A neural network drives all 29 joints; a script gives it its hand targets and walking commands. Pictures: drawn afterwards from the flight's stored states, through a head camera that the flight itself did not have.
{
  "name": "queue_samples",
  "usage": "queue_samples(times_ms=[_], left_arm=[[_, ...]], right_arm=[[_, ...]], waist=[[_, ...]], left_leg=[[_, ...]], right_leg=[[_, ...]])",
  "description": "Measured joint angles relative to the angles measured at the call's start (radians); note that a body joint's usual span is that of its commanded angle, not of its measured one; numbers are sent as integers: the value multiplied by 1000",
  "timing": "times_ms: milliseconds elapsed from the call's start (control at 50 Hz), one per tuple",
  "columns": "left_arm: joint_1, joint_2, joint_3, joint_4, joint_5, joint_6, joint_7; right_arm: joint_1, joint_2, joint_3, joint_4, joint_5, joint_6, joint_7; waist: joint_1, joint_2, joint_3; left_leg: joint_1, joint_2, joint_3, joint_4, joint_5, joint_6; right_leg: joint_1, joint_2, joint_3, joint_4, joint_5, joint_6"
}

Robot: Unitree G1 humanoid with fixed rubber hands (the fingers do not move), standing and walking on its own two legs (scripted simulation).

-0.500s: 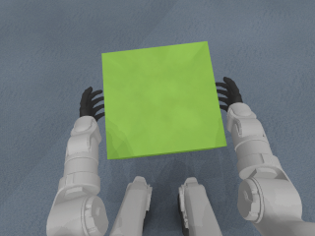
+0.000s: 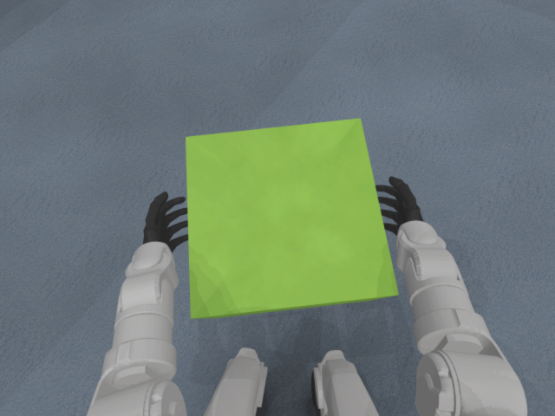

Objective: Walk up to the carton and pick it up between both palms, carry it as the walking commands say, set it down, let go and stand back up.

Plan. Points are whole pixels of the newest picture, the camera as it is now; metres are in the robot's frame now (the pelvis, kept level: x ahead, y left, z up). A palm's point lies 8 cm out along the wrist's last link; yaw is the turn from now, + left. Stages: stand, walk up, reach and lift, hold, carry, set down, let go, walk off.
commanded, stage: reach and lift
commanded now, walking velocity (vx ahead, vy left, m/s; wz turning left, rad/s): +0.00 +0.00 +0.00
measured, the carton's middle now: (283, 224) +0.43 +0.02 -0.14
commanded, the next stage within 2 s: none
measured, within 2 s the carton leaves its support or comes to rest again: neither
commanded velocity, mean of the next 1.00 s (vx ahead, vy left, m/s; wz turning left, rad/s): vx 0.00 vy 0.00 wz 0.00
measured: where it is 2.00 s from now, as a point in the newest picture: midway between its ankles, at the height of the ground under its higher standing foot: outside the picture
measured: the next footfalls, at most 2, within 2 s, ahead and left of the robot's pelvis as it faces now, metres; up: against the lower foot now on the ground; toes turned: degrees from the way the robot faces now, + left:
none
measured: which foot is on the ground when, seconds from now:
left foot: down 0.00-1.00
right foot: down 0.00-1.00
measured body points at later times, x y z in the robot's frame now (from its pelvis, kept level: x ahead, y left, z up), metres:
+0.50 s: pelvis +0.02 +0.01 +0.06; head +0.14 -0.01 +0.49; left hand +0.36 +0.21 +0.01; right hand +0.40 -0.17 +0.00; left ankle +0.05 +0.13 -0.63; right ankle +0.05 -0.10 -0.63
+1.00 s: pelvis +0.03 +0.00 +0.10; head +0.07 -0.01 +0.55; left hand +0.34 +0.21 +0.09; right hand +0.38 -0.17 +0.08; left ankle +0.05 +0.13 -0.63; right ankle +0.05 -0.10 -0.63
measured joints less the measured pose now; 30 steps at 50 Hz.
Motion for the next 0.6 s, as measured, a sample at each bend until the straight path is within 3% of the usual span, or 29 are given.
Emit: queue_samples(times_ms=[600], left_arm=[[164, -49, -16, -107, 61, 49, -29]], right_arm=[[184, 69, -31, -152, -93, 60, 79]], waist=[[-4, 15, 83]], left_leg=[[462, 12, -8, -387, 125, 21]], right_leg=[[464, -22, 25, -385, 119, 4]])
